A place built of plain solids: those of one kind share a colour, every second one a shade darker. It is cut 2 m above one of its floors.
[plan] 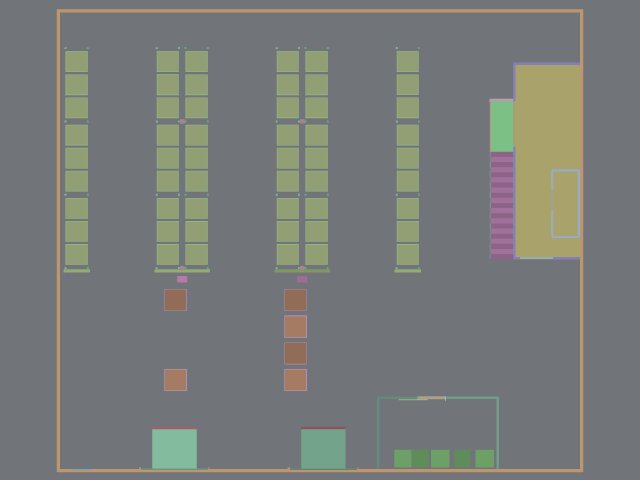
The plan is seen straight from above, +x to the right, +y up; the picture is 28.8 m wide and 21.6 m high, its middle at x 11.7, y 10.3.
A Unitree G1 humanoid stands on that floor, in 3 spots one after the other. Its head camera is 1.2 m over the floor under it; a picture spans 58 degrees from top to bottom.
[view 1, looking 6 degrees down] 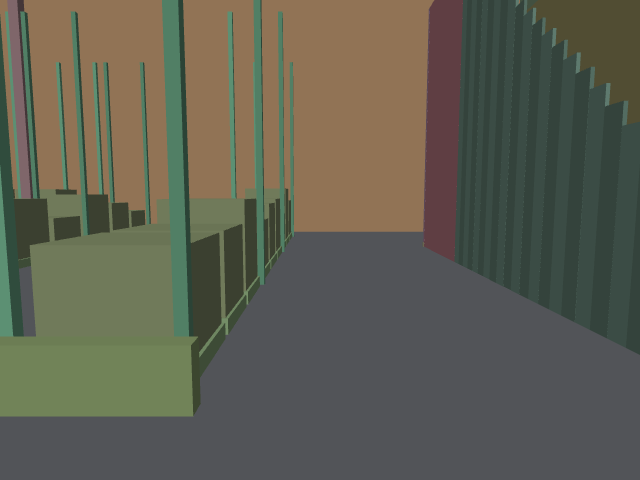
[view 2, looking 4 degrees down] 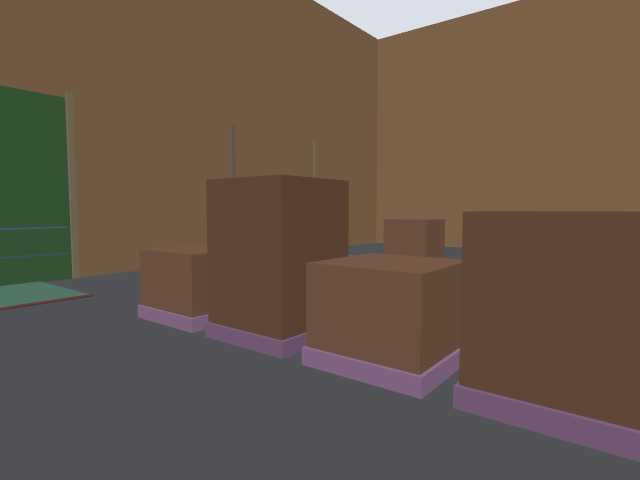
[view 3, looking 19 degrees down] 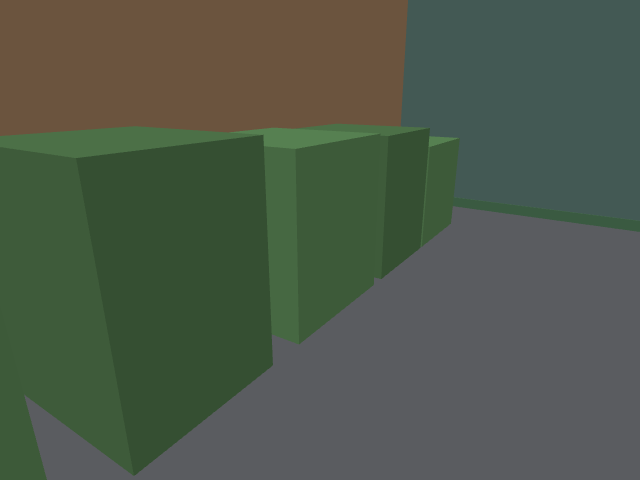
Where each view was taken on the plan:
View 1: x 16.94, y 6.60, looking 90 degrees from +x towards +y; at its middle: ground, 11.48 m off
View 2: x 13.60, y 8.04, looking -142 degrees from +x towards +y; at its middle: lane_load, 3.85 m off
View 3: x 19.05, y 1.97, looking -147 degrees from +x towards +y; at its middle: room_stock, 2.16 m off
